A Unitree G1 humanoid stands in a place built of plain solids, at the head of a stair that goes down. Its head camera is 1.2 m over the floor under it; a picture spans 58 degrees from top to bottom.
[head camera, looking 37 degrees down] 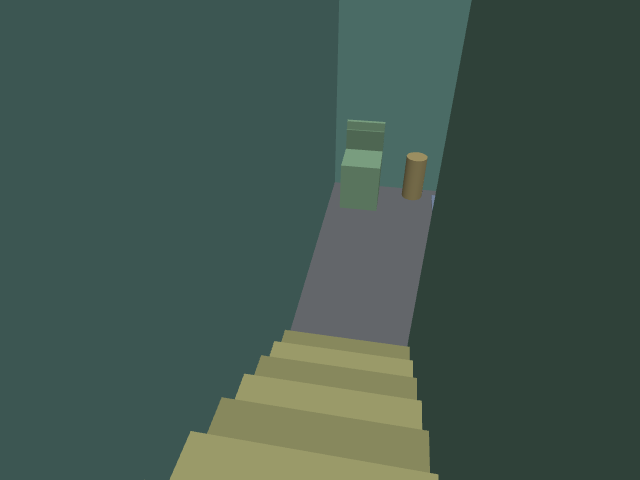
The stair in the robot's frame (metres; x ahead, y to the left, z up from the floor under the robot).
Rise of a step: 0.18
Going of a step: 0.27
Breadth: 0.92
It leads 10 degrees to the right of straight ahead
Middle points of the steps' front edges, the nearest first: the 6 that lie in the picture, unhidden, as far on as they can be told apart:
0.80 0.04 -0.37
1.06 -0.01 -0.55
1.32 -0.05 -0.73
1.58 -0.10 -0.92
1.84 -0.15 -1.10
2.10 -0.19 -1.28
